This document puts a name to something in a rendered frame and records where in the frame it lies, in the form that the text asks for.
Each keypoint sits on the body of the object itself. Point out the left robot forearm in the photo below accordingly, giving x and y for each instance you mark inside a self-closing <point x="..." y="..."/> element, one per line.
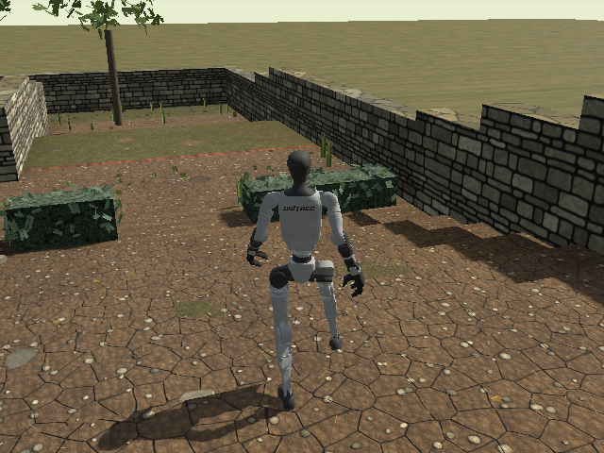
<point x="254" y="246"/>

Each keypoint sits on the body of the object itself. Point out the right robot thigh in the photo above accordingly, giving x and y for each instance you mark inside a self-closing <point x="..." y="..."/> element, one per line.
<point x="324" y="274"/>

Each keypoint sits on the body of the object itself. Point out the left robot upper arm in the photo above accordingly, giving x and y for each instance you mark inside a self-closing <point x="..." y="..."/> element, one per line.
<point x="269" y="202"/>

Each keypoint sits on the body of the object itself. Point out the right robot upper arm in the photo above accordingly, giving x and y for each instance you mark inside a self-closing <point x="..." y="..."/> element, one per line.
<point x="334" y="216"/>

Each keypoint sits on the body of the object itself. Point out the robot right hand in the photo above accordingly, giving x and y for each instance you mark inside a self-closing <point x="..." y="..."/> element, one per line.
<point x="359" y="282"/>

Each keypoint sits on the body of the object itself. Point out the robot left hand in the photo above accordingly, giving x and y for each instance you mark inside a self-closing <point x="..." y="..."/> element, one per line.
<point x="251" y="260"/>

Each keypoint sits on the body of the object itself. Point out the right robot forearm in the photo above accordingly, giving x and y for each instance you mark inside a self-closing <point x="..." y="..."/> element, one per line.
<point x="348" y="256"/>

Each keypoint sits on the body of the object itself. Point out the robot right shin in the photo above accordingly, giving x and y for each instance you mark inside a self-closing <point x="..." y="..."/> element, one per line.
<point x="331" y="311"/>

